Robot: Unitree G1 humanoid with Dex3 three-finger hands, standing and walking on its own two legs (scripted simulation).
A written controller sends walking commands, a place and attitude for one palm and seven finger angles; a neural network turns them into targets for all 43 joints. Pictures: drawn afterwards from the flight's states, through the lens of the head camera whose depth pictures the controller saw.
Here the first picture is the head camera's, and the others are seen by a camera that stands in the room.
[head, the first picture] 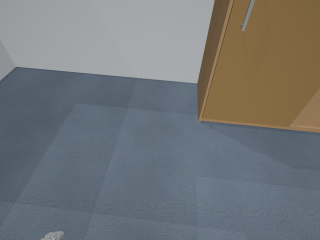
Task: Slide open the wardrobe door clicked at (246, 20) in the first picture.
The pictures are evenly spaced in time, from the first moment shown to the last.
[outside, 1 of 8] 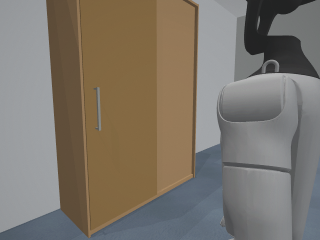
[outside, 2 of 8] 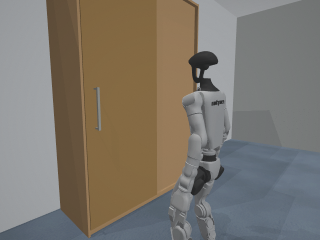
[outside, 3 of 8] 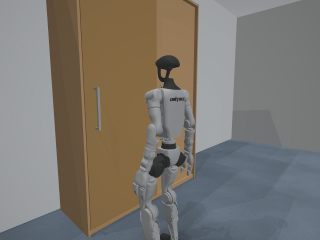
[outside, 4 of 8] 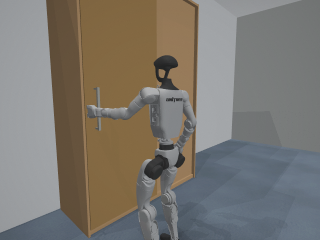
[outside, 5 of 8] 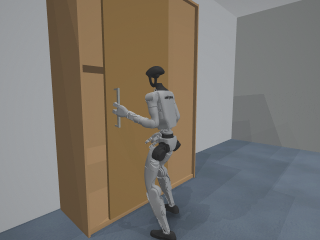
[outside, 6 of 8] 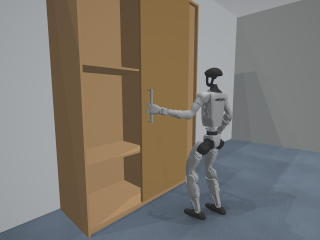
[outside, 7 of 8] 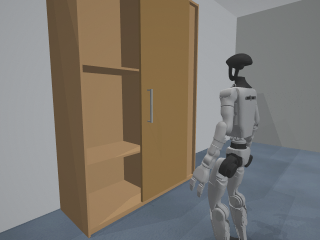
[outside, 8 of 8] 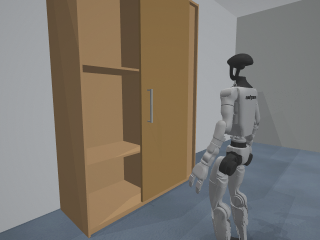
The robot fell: no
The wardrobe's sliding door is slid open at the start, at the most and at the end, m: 0.00 0.53 0.53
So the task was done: yes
